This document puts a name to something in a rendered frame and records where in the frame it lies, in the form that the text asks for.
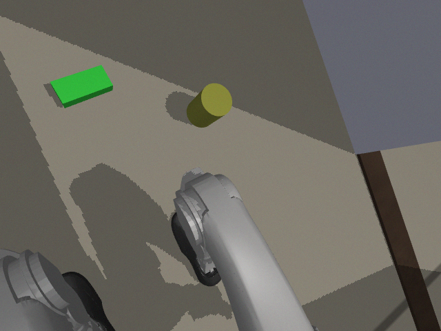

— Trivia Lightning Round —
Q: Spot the right robot foot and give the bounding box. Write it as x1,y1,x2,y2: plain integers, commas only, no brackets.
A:
171,213,221,286

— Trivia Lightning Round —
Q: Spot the left robot foot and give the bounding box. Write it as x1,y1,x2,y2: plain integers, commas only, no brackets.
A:
62,272,116,331

